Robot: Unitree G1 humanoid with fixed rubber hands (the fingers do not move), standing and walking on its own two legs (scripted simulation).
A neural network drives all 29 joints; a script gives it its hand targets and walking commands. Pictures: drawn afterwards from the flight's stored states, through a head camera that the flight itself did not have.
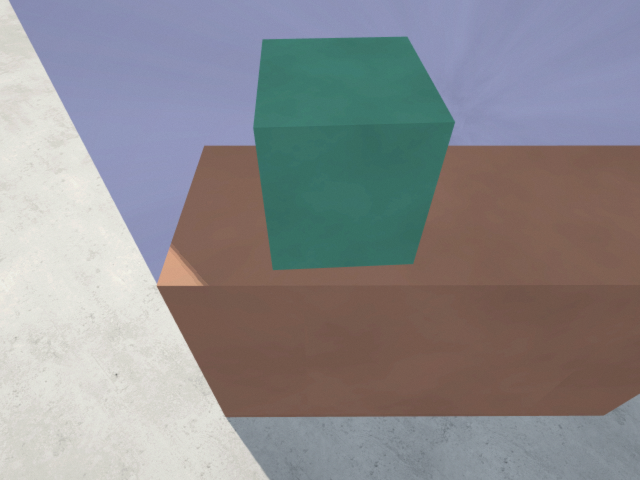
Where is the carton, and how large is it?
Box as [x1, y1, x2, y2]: [253, 37, 454, 269]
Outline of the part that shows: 407,37 262,39 253,129 273,269 402,264 413,262 454,121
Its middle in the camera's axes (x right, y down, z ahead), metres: +0.04 -0.15 +0.69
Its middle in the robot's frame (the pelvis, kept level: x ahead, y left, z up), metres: +0.64 -0.02 +0.06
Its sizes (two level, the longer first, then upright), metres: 0.289 0.259 0.292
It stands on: a pedestal, 0.69 m high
